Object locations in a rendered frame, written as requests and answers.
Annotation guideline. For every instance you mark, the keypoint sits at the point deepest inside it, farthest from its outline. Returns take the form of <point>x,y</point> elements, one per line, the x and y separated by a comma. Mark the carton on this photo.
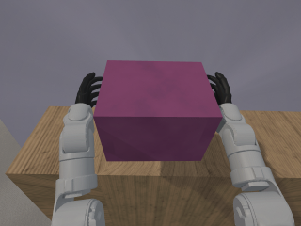
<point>155,111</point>

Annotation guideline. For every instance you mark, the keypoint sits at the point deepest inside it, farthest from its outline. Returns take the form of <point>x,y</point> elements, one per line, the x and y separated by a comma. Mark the robot left upper arm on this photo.
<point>87,212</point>

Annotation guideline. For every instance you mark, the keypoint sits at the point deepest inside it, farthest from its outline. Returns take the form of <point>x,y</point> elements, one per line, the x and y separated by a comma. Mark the right robot forearm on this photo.
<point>248,170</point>

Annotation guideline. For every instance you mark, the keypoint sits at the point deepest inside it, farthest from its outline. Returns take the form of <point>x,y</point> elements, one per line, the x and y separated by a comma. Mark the right robot hand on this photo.
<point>221,89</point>

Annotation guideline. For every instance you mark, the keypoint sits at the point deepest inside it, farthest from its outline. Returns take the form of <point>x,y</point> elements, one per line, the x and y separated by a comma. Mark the left robot hand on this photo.
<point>84,95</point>

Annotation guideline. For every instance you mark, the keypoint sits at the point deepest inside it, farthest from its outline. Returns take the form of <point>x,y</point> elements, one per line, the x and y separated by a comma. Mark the pedestal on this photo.
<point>163,193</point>

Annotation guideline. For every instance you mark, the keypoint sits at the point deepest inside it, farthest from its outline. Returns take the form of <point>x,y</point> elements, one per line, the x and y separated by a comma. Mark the left robot forearm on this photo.
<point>76,156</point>

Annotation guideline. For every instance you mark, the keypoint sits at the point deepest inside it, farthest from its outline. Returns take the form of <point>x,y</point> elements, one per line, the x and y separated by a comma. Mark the robot right upper arm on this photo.
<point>265,208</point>

